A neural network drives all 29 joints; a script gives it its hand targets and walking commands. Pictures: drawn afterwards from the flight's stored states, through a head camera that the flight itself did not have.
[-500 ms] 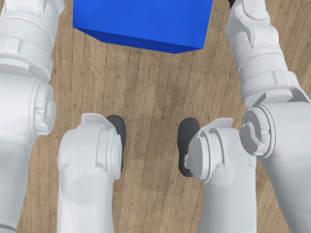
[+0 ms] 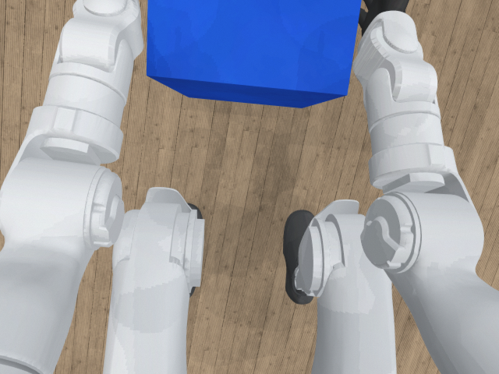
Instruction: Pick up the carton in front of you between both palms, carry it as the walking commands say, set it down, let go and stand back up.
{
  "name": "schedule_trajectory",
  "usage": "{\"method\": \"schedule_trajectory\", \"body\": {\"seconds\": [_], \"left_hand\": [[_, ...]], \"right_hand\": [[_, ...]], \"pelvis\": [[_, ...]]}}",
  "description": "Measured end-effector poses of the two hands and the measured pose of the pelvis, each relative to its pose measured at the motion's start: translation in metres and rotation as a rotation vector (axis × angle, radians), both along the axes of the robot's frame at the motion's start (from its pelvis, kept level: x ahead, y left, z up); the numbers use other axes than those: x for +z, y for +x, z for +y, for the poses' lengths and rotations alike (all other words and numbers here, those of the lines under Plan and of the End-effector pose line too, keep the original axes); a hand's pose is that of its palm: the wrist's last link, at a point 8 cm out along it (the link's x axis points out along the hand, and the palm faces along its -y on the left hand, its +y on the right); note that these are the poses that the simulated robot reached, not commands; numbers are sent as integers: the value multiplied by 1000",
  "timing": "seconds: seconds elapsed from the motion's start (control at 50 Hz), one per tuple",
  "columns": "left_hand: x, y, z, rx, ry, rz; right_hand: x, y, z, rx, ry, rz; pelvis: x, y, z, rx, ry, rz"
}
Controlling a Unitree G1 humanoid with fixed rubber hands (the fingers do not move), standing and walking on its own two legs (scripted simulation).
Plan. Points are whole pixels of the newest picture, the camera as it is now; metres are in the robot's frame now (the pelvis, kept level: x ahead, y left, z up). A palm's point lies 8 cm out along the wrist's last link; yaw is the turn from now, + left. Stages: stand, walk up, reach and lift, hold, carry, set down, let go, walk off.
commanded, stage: reach and lift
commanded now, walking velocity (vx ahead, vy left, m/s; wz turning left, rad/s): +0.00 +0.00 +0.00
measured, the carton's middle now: (253, 21) +0.55 +0.04 -0.21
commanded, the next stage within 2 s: none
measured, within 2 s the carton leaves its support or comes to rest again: neither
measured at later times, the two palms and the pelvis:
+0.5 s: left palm out of the picture +0.49 +0.19 +0.06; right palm out of the picture +0.50 -0.11 +0.06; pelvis -0.01 -0.01 +0.12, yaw +3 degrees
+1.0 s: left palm out of the picture +0.44 +0.18 +0.21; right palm out of the picture +0.46 -0.12 +0.22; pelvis +0.03 -0.01 +0.25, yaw +4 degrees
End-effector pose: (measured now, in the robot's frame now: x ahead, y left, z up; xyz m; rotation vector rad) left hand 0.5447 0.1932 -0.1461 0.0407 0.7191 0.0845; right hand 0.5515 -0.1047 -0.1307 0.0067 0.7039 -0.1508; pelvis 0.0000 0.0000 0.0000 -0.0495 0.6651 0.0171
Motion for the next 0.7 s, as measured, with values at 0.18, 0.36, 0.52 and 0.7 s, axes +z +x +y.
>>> {"method": "schedule_trajectory", "body": {"seconds": [0.18, 0.36, 0.52, 0.7], "left_hand": [[105, -31, 14, 74, -23, -37], [171, -49, 3, 62, -19, -6], [206, -57, -4, 69, -22, -24], [257, -75, -1, 98, -35, -29]], "right_hand": [[91, -26, 13, 22, 37, -39], [156, -49, 2, 14, 25, -11], [193, -53, -4, 16, 29, -29], [247, -64, -1, 37, 24, -33]], "pelvis": [[41, -5, -10, 34, 5, 48], [90, -15, -13, 45, 4, 76], [120, -11, -14, 30, 15, 90], [161, 6, -14, 43, 17, 63]]}}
